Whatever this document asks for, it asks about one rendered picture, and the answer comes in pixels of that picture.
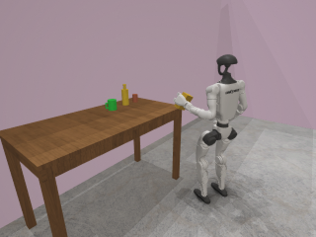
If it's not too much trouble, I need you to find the left robot foot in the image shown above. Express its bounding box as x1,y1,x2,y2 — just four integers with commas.
194,189,210,204

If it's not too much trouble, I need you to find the right robot forearm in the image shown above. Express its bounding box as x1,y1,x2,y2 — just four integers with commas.
228,110,245,121

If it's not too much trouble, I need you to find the sponge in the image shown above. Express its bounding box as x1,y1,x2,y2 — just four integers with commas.
175,92,193,111

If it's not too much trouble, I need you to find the left robot thigh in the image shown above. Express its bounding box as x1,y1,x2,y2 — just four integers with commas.
196,130,218,170

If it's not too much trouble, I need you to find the right robot upper arm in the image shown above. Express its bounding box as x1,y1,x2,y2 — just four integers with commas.
235,80,248,112

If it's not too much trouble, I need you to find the table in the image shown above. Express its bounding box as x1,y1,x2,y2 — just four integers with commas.
0,98,182,237

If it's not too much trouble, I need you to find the robot left hand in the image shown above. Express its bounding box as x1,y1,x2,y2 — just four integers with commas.
173,92,187,107

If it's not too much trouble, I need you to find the left robot upper arm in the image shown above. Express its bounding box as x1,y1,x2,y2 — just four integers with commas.
205,83,219,120

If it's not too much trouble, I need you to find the left robot forearm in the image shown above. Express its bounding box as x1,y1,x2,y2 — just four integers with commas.
183,101,212,119

